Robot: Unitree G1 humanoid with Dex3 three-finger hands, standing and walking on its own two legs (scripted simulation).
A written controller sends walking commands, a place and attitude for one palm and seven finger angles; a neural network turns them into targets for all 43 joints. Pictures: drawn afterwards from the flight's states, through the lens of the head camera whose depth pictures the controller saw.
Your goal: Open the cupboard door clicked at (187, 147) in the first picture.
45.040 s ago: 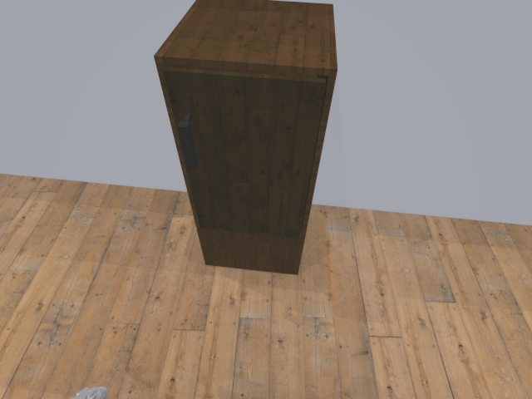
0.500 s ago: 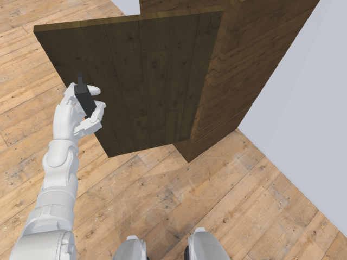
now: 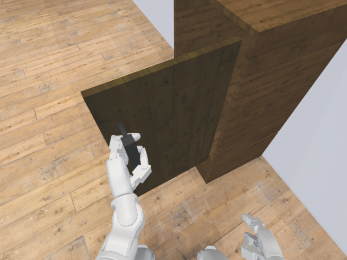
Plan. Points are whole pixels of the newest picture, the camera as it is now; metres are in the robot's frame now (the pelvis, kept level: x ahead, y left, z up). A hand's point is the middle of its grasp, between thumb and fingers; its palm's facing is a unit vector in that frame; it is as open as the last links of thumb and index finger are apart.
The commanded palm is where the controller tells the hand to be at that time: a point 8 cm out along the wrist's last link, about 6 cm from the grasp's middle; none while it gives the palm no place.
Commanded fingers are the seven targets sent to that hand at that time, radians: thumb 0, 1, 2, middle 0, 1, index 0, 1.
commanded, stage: pull the door open along its arc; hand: left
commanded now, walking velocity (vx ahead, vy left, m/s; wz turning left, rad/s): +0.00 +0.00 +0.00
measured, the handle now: (129, 148) +0.36 +0.13 +0.03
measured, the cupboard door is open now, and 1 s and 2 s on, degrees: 92 100 100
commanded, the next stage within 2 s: open thumb and fingers to let go in 0.20 s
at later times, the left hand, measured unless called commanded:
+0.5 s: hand (156, 177) +0.29 +0.06 +0.03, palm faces +0.33 -0.94 -0.03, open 6.8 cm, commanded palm +0.24 +0.10 +0.03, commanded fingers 0.00 0.13 0.57 -0.34 -1.27 -0.34 -1.27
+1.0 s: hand (153, 180) +0.29 +0.06 +0.03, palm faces +0.30 -0.95 -0.03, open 14.5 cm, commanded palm +0.24 +0.10 +0.03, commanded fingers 0.00 -0.50 0.30 -0.18 -0.50 -0.18 -0.50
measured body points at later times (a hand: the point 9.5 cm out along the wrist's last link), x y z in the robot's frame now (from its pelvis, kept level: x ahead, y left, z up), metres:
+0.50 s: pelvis +0.00 -0.02 -0.01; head +0.07 -0.04 +0.44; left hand +0.27 +0.11 +0.03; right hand +0.17 -0.24 -0.12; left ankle -0.01 +0.13 -0.66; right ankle +0.00 -0.09 -0.66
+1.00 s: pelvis -0.02 +0.01 -0.01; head +0.04 +0.00 +0.44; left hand +0.26 +0.11 +0.03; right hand +0.15 -0.21 -0.12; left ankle -0.01 +0.13 -0.66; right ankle +0.00 -0.09 -0.66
